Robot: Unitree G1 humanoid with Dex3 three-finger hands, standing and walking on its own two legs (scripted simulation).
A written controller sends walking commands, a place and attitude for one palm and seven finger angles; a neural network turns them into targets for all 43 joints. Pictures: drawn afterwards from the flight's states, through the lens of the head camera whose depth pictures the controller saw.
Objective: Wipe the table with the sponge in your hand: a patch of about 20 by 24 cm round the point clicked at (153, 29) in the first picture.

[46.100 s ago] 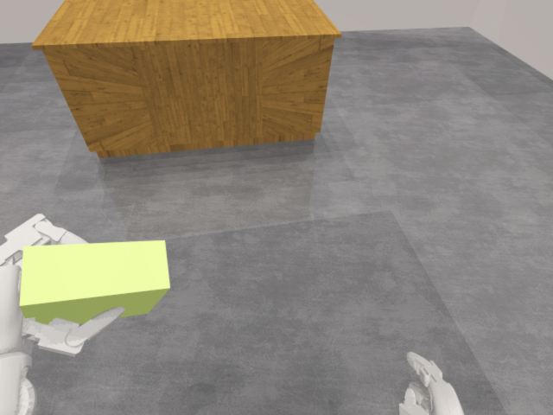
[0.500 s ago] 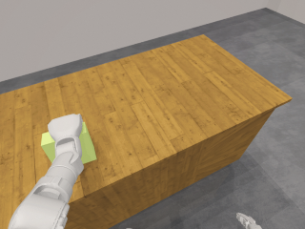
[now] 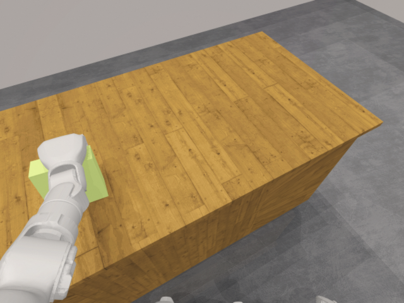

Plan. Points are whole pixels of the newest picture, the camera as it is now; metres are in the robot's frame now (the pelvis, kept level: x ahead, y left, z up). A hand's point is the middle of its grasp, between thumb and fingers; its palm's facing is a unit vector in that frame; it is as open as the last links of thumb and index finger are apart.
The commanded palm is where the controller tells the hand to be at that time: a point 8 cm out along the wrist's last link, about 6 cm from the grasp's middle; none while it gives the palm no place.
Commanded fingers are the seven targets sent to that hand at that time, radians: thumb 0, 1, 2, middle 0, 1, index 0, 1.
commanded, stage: wipe forward along the middle lane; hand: left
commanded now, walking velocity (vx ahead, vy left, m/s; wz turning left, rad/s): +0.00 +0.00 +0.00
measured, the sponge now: (75, 186) +0.38 +0.31 -0.04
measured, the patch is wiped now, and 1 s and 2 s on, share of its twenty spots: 1.00 1.00 1.00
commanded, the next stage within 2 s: slide back across to the first lane in 0.18 s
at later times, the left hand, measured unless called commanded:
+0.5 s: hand (63, 159) +0.42 +0.33 +0.01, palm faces -0.09 -0.03 -1.00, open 9.7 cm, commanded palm +0.39 +0.32 +0.05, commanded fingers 0.00 0.10 1.30 -1.20 -1.60 -1.20 -1.60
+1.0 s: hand (39, 165) +0.40 +0.37 +0.01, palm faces -0.10 -0.02 -0.99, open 9.7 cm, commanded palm +0.37 +0.37 +0.05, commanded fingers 0.00 0.10 1.30 -1.20 -1.60 -1.20 -1.60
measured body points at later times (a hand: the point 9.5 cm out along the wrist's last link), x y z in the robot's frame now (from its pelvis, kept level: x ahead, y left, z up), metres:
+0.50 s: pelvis +0.00 +0.04 +0.00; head +0.06 +0.05 +0.45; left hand +0.42 +0.33 +0.06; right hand +0.07 -0.22 -0.13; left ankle +0.03 +0.14 -0.70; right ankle +0.02 -0.08 -0.70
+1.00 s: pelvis +0.03 +0.05 +0.01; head +0.08 +0.06 +0.46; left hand +0.40 +0.37 +0.07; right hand +0.15 -0.20 -0.10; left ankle +0.03 +0.14 -0.70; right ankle +0.02 -0.08 -0.70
